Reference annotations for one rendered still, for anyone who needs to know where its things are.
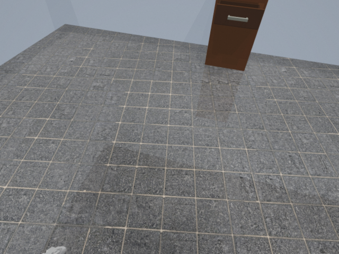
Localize cabinet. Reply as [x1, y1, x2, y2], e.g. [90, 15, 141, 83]
[205, 0, 268, 71]

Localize handle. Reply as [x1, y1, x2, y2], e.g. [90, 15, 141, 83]
[228, 15, 248, 22]

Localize drawer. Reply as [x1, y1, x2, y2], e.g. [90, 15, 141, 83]
[214, 0, 265, 30]

